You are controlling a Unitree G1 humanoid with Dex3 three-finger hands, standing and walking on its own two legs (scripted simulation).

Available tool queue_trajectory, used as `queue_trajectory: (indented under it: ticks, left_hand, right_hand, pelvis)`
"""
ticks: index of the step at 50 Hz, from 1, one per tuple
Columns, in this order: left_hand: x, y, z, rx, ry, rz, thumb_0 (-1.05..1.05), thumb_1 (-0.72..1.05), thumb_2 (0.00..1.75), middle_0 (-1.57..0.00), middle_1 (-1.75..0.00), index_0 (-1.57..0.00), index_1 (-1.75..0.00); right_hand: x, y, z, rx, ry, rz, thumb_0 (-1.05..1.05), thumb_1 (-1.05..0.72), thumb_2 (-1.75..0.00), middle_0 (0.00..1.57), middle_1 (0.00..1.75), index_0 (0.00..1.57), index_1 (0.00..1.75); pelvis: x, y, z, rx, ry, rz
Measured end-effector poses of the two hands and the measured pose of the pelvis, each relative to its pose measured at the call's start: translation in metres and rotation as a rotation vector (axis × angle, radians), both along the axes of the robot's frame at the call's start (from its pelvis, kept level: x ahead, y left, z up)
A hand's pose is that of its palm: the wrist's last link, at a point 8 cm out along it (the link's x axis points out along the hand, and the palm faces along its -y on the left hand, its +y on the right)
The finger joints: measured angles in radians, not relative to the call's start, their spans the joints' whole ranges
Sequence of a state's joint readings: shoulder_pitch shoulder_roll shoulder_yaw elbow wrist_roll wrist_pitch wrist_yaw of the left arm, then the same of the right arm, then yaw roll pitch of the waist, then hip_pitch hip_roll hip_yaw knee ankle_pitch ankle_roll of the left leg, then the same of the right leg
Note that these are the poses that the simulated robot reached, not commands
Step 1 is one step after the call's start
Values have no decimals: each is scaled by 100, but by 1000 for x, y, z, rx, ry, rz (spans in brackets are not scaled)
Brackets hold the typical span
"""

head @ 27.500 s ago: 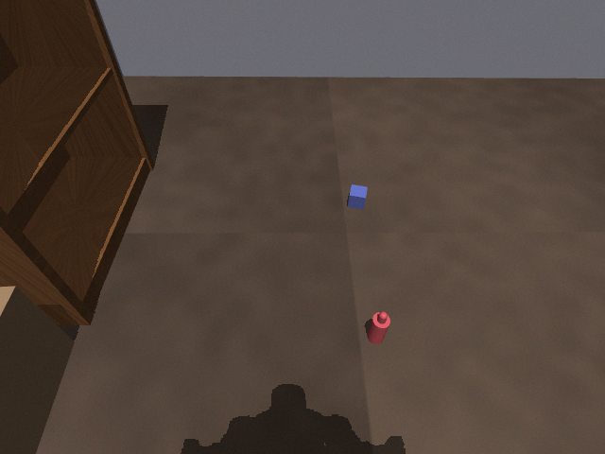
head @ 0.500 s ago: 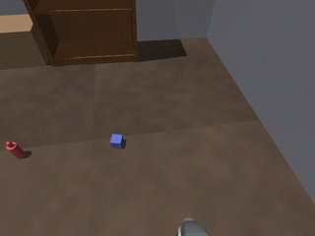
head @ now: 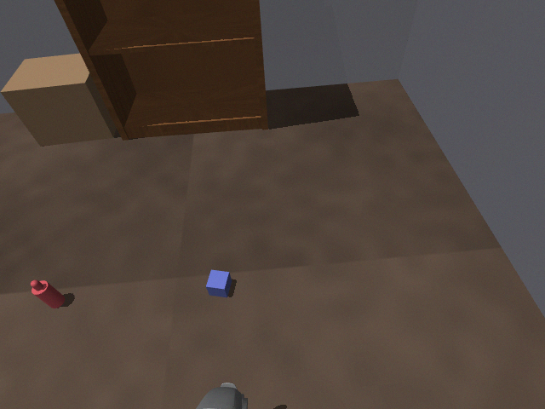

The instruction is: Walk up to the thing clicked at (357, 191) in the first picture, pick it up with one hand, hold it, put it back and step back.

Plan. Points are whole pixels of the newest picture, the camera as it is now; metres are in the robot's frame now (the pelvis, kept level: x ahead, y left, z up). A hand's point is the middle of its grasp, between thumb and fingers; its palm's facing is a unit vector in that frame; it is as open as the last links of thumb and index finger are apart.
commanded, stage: walk up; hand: left
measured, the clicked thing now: (219, 283) +0.68 +0.27 -0.74
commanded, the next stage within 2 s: none
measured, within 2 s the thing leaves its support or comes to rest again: neither
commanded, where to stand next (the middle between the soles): +0.27 +0.04 m, yaw -1 degrees
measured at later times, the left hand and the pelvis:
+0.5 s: hand (110, 376) +0.20 +0.31 -0.15, palm faces -0.01 -0.93 -0.37, open 7.4 cm; pelvis +0.16 +0.03 -0.01, yaw +1 degrees
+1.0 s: hand (131, 331) +0.28 +0.29 -0.16, palm faces +0.02 -0.94 -0.35, open 7.4 cm; pelvis +0.18 +0.03 -0.02, yaw +1 degrees
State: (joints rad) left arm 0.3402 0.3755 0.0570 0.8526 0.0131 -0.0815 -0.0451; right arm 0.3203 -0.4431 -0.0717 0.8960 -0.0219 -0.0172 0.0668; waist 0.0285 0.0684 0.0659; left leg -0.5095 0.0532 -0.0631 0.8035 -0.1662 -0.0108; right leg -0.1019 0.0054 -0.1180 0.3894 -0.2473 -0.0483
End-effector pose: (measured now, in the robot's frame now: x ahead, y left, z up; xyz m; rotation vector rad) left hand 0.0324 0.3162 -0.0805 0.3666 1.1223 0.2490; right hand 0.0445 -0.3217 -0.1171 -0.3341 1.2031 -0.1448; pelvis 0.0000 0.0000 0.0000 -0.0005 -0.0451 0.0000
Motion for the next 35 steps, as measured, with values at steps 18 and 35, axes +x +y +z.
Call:
queue_trajectory:
  ticks: [18,35]
  left_hand:
    - [118,37,-45,-89,55,22,1,90,90,-20,-30,-20,-30]
    - [206,2,-26,30,34,-9,1,90,90,-20,-30,-20,-30]
  right_hand:
    - [171,62,28,-49,-172,69,0,-91,-89,21,30,20,30]
    - [223,33,-36,31,-37,5,0,-91,-90,20,30,20,30]
  pelvis:
    - [124,40,-9,-5,-16,37]
    - [180,11,-23,31,-9,10]
